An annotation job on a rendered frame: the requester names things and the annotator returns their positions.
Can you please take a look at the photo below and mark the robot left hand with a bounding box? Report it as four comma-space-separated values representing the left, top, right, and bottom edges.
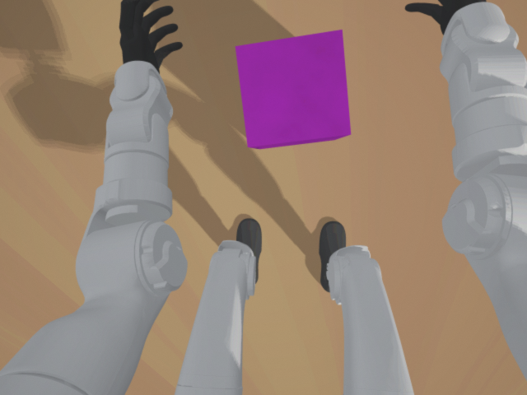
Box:
119, 0, 183, 74

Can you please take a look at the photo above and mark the left robot forearm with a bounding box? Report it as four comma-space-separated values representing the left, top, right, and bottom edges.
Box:
76, 61, 173, 289

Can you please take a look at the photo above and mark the robot right hand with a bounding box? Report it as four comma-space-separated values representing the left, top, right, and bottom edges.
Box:
405, 0, 486, 35

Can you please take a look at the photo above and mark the right robot shin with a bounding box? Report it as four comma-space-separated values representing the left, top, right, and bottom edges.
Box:
326, 245, 381, 283

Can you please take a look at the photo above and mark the robot right upper arm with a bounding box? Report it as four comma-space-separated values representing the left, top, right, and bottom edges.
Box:
442, 173, 527, 381

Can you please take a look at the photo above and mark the carton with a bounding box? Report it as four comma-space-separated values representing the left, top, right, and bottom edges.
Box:
236, 30, 351, 149

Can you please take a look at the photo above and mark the robot left upper arm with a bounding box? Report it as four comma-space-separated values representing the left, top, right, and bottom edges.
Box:
0, 220, 188, 395

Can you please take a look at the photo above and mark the robot right thigh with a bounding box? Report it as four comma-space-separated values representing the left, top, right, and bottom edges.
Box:
329, 253, 414, 395

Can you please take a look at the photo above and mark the right robot forearm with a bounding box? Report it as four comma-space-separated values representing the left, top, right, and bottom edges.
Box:
440, 2, 527, 182

